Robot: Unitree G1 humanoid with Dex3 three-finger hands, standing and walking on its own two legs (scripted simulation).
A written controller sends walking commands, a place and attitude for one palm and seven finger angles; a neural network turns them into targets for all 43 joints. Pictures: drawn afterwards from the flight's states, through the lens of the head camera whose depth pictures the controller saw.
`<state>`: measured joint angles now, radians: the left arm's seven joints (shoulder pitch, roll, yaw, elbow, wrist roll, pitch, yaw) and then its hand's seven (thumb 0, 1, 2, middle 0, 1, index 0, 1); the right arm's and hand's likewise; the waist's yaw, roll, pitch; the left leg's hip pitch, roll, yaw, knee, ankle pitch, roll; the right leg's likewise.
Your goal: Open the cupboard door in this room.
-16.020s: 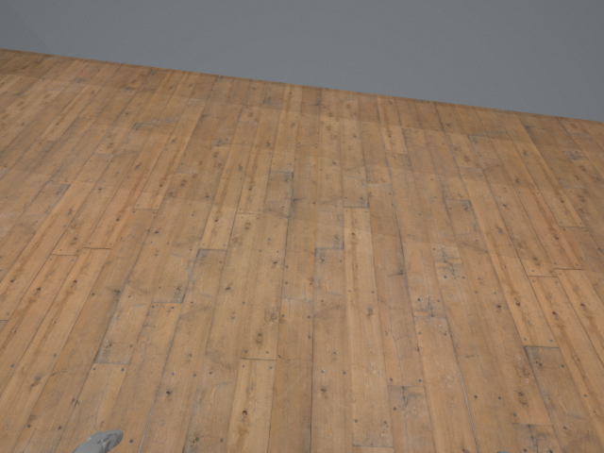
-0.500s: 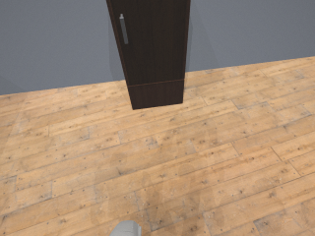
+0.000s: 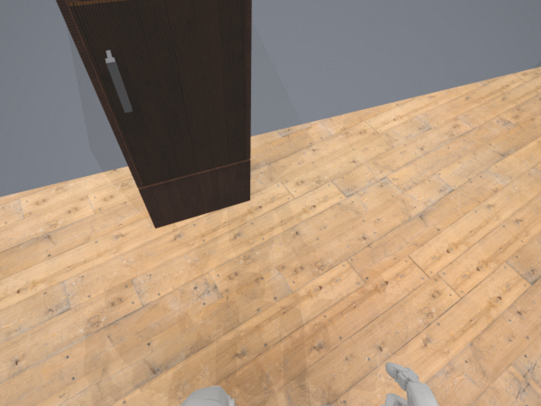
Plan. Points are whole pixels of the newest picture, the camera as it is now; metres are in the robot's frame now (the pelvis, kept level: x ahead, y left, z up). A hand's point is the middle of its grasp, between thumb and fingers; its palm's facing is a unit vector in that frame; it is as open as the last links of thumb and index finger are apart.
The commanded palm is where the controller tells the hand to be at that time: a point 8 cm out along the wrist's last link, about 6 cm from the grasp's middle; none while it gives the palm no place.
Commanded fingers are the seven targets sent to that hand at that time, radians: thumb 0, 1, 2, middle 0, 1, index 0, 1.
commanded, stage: walk to a spot facing it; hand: left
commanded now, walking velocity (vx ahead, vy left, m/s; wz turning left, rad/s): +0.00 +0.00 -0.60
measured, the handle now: (118, 82) +0.77 +0.48 -0.03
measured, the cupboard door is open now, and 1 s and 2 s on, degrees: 0 0 0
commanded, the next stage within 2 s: turn to face it in 0.32 s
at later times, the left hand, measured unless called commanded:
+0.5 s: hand (238, 302) +0.30 +0.09 -0.14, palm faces -0.33 -0.91 -0.25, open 7.4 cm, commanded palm none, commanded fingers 0.00 0.90 0.90 -0.20 -0.30 -0.20 -0.30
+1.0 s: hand (162, 370) +0.17 +0.20 -0.16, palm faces -0.01 -0.97 -0.23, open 7.4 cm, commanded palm none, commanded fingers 0.00 0.90 0.90 -0.20 -0.30 -0.20 -0.30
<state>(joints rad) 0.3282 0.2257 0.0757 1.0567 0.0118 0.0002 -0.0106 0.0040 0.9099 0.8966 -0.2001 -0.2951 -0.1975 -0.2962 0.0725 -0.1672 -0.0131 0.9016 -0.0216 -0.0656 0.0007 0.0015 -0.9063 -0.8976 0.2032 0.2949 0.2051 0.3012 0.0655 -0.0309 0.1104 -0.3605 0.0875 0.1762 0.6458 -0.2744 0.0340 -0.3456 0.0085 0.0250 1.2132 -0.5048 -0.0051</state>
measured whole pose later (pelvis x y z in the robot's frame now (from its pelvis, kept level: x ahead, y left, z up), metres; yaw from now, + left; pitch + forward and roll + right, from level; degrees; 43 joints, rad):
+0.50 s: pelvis +0.09 -0.03 +0.00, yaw -17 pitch -1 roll +1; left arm 0.04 0.19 0.04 0.87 0.01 0.01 -0.01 0.00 0.91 0.90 -0.20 -0.29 -0.20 -0.30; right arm 0.29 -0.23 -0.06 1.00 -0.01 0.04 -0.01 0.01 -0.91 -0.90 0.20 0.29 0.20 0.30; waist -0.07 0.03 0.14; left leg -0.40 0.13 0.13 1.18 -0.54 -0.07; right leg -0.36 -0.02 -0.09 0.68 -0.30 -0.06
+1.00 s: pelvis +0.10 -0.01 +0.02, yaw -3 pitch +0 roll -2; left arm 0.19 0.25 0.08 1.00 0.01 0.06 0.01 0.00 0.91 0.90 -0.20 -0.29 -0.20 -0.30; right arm 0.22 -0.18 -0.05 0.97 -0.02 0.02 0.00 0.00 -0.91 -0.90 0.20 0.29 0.20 0.30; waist 0.00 -0.02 0.07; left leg -0.28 0.00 0.04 0.49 -0.22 0.06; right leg -0.47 -0.07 -0.03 1.09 -0.41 0.07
